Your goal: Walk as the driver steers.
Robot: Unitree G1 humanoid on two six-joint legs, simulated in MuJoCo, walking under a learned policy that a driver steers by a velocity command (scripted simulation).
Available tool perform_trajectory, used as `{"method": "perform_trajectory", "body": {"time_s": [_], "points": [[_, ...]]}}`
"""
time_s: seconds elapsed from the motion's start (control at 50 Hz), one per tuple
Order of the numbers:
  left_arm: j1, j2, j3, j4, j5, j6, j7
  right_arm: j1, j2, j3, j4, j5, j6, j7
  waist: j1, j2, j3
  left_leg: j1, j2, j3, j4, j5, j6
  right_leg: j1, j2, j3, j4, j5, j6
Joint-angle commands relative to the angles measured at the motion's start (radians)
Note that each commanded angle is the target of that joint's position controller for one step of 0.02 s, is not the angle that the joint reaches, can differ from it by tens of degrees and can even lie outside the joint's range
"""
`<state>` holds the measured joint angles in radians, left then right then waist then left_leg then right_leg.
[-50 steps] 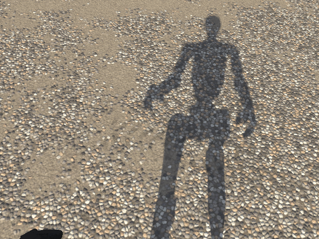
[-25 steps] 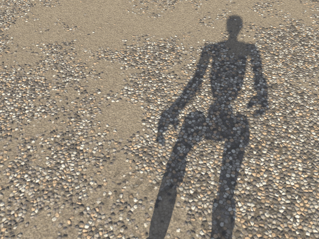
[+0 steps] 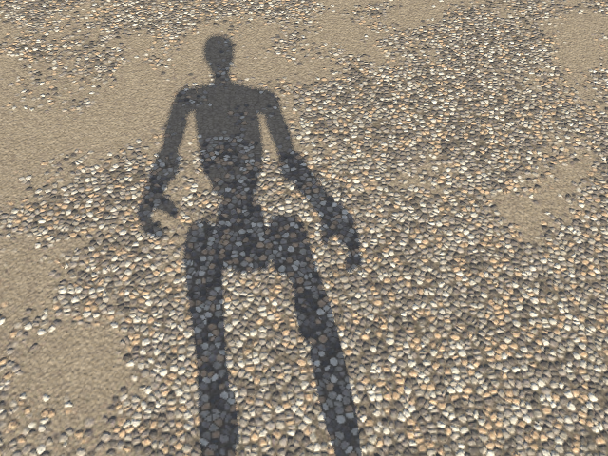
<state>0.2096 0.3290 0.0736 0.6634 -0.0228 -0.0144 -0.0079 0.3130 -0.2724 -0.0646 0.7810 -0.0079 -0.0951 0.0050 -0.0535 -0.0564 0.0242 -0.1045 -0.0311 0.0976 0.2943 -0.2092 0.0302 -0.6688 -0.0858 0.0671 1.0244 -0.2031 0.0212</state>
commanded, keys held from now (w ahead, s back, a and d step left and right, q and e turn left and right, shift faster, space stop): w+e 0.24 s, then w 0.08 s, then w+q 0.32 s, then q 0.36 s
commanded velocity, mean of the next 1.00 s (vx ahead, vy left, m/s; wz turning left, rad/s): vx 0.41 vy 0.00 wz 0.00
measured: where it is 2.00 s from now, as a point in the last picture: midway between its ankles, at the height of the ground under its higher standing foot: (342, 409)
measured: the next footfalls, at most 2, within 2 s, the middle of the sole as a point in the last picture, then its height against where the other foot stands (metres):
right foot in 0.24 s outside the picture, level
left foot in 0.78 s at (293, 393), level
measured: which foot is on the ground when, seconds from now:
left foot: down 0.00-0.26, up 0.28-0.76, down 0.78-1.00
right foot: up 0.00-0.22, down 0.24-0.80, up 0.82-1.00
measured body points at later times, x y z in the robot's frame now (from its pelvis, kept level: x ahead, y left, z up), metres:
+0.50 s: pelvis +0.27 -0.09 +0.00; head +0.29 -0.10 +0.45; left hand +0.42 +0.16 -0.10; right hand +0.35 -0.38 -0.11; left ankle +0.40 +0.08 -0.66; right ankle +0.25 -0.15 -0.74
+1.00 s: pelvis +0.51 -0.07 -0.01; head +0.57 -0.06 +0.43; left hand +0.65 +0.21 -0.12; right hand +0.68 -0.34 -0.10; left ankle +0.59 +0.00 -0.74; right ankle +0.53 -0.24 -0.67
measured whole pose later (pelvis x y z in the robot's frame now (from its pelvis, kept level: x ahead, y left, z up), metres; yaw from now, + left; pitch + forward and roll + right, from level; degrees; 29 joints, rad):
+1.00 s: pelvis +0.51 -0.07 -0.01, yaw +4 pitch +3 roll -1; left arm 0.14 0.31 0.04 0.69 0.01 -0.02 0.03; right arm 0.18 -0.31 -0.06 0.66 0.00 -0.01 0.01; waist -0.01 -0.02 0.07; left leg -0.41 -0.11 -0.06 0.46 -0.09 0.09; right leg -0.59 -0.03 0.09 1.10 -0.43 0.07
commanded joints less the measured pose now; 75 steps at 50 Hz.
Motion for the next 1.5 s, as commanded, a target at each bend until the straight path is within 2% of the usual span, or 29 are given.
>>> {"method": "perform_trajectory", "body": {"time_s": [0.02, 0.16, 0.2, 0.24, 0.26, 0.28, 0.3, 0.32, 0.36, 0.46, 0.66, 0.72, 0.76, 0.78, 0.8, 0.82, 0.84, 0.88, 0.92, 1.0, 1.1, 1.22, 1.24, 1.26, 1.28, 1.3, 1.34, 1.42, 1.5], "points": [[-0.037, 0.010, -0.007, -0.077, 0.000, -0.016, -0.016, -0.078, -0.157, -0.036, -0.061, 0.003, -0.014, -0.005, 0.017, 0.118, 0.011, 0.033, 0.271, -0.116, -0.142, 0.284, 0.153, -0.047, -0.030, 0.008, -0.136, 0.148, 0.001], [-0.205, 0.018, -0.009, -0.155, -0.001, -0.021, -0.054, -0.006, -0.219, -0.051, -0.003, 0.032, 0.018, -0.010, -0.017, 0.117, 0.051, 0.163, 0.308, 0.017, -0.070, 0.450, 0.100, 0.023, 0.020, -0.097, -0.377, 0.124, -0.073], [-0.141, 0.057, 0.012, -0.153, 0.006, -0.014, -0.054, -0.011, -0.252, -0.061, -0.004, 0.039, 0.031, -0.018, 0.038, 0.152, -0.012, 0.189, 0.304, 0.060, 0.085, 0.789, 0.077, 0.161, 0.089, -0.157, -0.391, 0.020, -0.116], [0.160, 0.153, 0.070, -0.078, 0.001, -0.002, -0.034, -0.013, -0.231, -0.050, -0.014, 0.036, 0.038, -0.027, 0.198, 0.107, -0.169, 0.000, 0.246, 0.107, 0.497, 0.790, 0.021, 0.612, 0.145, -0.134, -0.475, 0.081, -0.189], [0.216, 0.267, 0.090, -0.067, -0.005, 0.001, -0.013, 0.077, -0.104, -0.006, -0.057, -0.014, 0.024, -0.016, 0.140, -0.158, -0.266, -0.434, 0.127, 0.097, 0.873, -0.012, -0.036, 1.004, -0.128, 0.314, -0.482, 0.071, -0.327], [0.223, 0.244, 0.073, -0.102, -0.004, -0.015, -0.018, 0.060, -0.105, 0.010, -0.074, -0.004, -0.012, -0.001, 0.147, -0.162, -0.452, -0.618, 0.003, -0.128, 1.075, -0.399, -0.049, 1.119, -0.278, 0.773, -0.674, -0.129, -0.455], [0.210, 0.164, 0.049, -0.082, 0.008, -0.028, -0.025, -0.050, -0.192, -0.016, -0.084, 0.044, -0.029, 0.010, 0.186, -0.047, -0.338, -0.706, 0.066, -0.188, 1.096, -0.307, -0.031, 1.038, -0.249, 0.641, -0.721, -0.137, -0.384], [0.161, 0.141, 0.040, -0.075, 0.010, -0.036, -0.025, -0.095, -0.180, -0.009, -0.103, 0.054, -0.037, 0.011, 0.156, -0.026, -0.206, -0.711, 0.105, -0.167, 1.031, -0.221, -0.017, 0.886, -0.213, 0.501, -0.726, -0.075, -0.346], [0.036, 0.071, 0.014, -0.083, 0.022, -0.045, -0.023, -0.072, -0.171, -0.012, -0.070, 0.025, -0.023, 0.000, 0.072, 0.012, -0.099, -0.583, 0.181, -0.162, 0.898, -0.109, -0.027, 0.627, -0.143, 0.293, -0.751, 0.150, -0.294], [0.033, 0.080, 0.014, -0.027, 0.034, -0.082, -0.016, -0.053, -0.114, -0.003, -0.041, 0.022, 0.032, -0.004, 0.040, 0.007, -0.036, -0.544, 0.195, -0.158, 0.772, 0.063, -0.068, 0.485, -0.111, 0.087, -0.860, 0.318, -0.282], [0.105, 0.099, 0.018, 0.079, 0.028, -0.067, 0.008, -0.279, -0.061, 0.016, -0.120, 0.027, 0.015, 0.044, 0.136, 0.031, 0.079, -0.613, 0.113, -0.128, 0.311, 0.327, -0.016, 0.696, -0.140, -0.128, -0.862, 0.379, -0.195], [0.079, 0.129, 0.026, 0.080, 0.019, -0.035, 0.031, -0.249, -0.085, 0.003, -0.148, 0.010, 0.010, 0.069, 0.100, -0.014, 0.019, -0.530, 0.046, -0.047, 0.279, 0.192, 0.018, 0.766, -0.147, -0.160, -0.688, 0.792, -0.156], [0.050, 0.142, 0.029, 0.066, 0.016, -0.016, 0.050, -0.063, -0.148, -0.031, -0.114, 0.009, 0.012, 0.066, 0.004, -0.034, -0.100, -0.299, -0.030, -0.010, 0.250, 0.164, 0.056, 0.741, -0.111, -0.187, -0.427, 0.970, -0.109], [0.048, 0.128, 0.021, 0.056, 0.016, -0.018, 0.055, 0.048, -0.201, -0.053, -0.097, 0.008, 0.013, 0.050, -0.061, 0.017, -0.165, -0.086, -0.009, -0.074, 0.174, 0.357, 0.096, 0.615, -0.057, -0.209, -0.194, 0.811, -0.057], [0.168, 0.024, -0.010, 0.025, 0.064, -0.034, 0.045, 0.080, -0.310, -0.072, -0.108, 0.000, 0.022, 0.030, 0.015, 0.279, -0.305, 0.296, 0.259, -0.418, 0.295, 0.839, 0.244, 0.260, 0.082, -0.205, 0.189, -0.027, 0.015], [0.216, 0.026, -0.030, 0.022, 0.058, -0.057, 0.022, 0.078, -0.290, -0.059, -0.145, -0.006, 0.021, 0.029, 0.013, 0.295, -0.520, 0.513, 0.432, -0.815, 0.212, 0.868, 0.427, 0.040, 0.209, -0.005, 0.445, -0.508, 0.044], [0.120, 0.118, -0.007, 0.024, 0.020, -0.064, 0.009, 0.045, -0.234, -0.051, -0.166, -0.003, 0.034, 0.027, -0.045, 0.139, -0.503, 0.445, 0.373, -0.685, 0.179, 0.750, 0.372, 0.016, 0.129, 0.085, 0.465, -0.428, 0.024], [0.010, 0.101, -0.009, -0.008, 0.018, -0.051, 0.022, -0.071, -0.169, -0.032, -0.179, 0.025, 0.052, 0.017, 0.007, 0.024, -0.223, 0.133, 0.280, -0.498, 0.114, 0.581, 0.285, -0.028, 0.057, 0.034, 0.315, -0.308, 0.020], [0.029, 0.102, -0.002, -0.013, 0.028, -0.019, 0.034, -0.124, -0.165, -0.030, -0.194, 0.010, 0.067, 0.009, 0.069, 0.083, -0.134, -0.110, 0.222, -0.449, 0.043, 0.495, 0.264, 0.094, 0.039, 0.026, 0.203, -0.253, 0.033], [0.067, 0.056, -0.013, 0.007, 0.040, -0.004, 0.054, -0.145, -0.196, -0.044, -0.194, 0.004, 0.076, -0.008, 0.089, 0.130, -0.169, -0.202, 0.178, -0.383, 0.057, 0.603, 0.252, 0.159, 0.068, 0.004, 0.006, -0.175, 0.079], [-0.025, 0.054, -0.011, -0.014, 0.030, 0.006, 0.051, -0.166, -0.198, -0.047, -0.206, 0.018, 0.118, -0.036, 0.059, 0.174, -0.173, -0.223, 0.134, -0.445, 0.058, 0.174, 0.188, 0.190, 0.091, 0.029, -0.173, -0.046, 0.085], [-0.001, 0.045, -0.005, -0.011, 0.028, -0.030, 0.024, -0.164, -0.141, -0.022, -0.199, 0.018, 0.131, -0.031, 0.071, 0.215, -0.156, -0.171, 0.131, -0.505, 0.185, 0.220, 0.138, 0.377, 0.087, -0.004, -0.557, 0.067, 0.020], [0.002, 0.080, 0.003, -0.016, 0.043, -0.035, 0.024, -0.121, -0.110, -0.011, -0.190, 0.014, 0.129, -0.030, 0.059, 0.163, -0.146, -0.212, 0.086, -0.477, 0.242, 0.106, 0.085, 0.457, -0.001, 0.067, -0.636, 0.171, -0.018], [-0.033, 0.163, 0.017, -0.040, 0.063, -0.029, 0.031, -0.036, -0.071, 0.000, -0.188, -0.007, 0.123, -0.027, -0.016, -0.087, -0.150, -0.303, -0.047, -0.338, 0.416, -0.231, 0.018, 0.533, -0.198, 0.267, -0.652, 0.407, -0.117], [-0.019, 0.128, 0.011, -0.019, 0.083, -0.024, 0.028, -0.084, -0.119, -0.013, -0.207, -0.002, 0.114, -0.028, 0.014, -0.226, -0.115, -0.390, -0.083, -0.251, 0.534, -0.403, -0.030, 0.475, -0.295, 0.423, -0.697, 0.436, -0.269], [-0.014, 0.100, 0.005, -0.025, 0.072, -0.027, 0.025, -0.111, -0.183, -0.032, -0.198, 0.000, 0.111, -0.032, 0.047, -0.155, -0.107, -0.399, -0.051, -0.268, 0.680, -0.413, -0.059, 0.470, -0.285, 0.424, -0.698, 0.406, -0.302], [-0.039, 0.087, 0.003, -0.023, 0.040, -0.026, 0.027, -0.109, -0.167, -0.040, -0.164, 0.011, 0.131, -0.039, 0.046, -0.071, -0.099, -0.426, -0.042, -0.268, 0.796, -0.351, -0.097, 0.497, -0.203, 0.294, -0.663, 0.388, -0.244], [-0.082, 0.045, -0.009, -0.006, 0.033, -0.003, 0.028, -0.121, -0.054, -0.002, -0.153, 0.013, 0.143, -0.033, 0.039, -0.116, -0.103, -0.291, 0.003, -0.166, 0.552, -0.271, -0.131, 0.483, -0.090, 0.122, -0.636, 0.435, -0.190], [-0.036, 0.060, -0.005, 0.021, 0.020, 0.014, 0.028, -0.114, -0.059, -0.004, -0.125, 0.022, 0.137, -0.025, 0.054, -0.147, -0.120, -0.131, 0.006, -0.113, 0.157, -0.050, -0.107, 0.521, -0.089, 0.134, -0.601, 0.380, -0.195]]}}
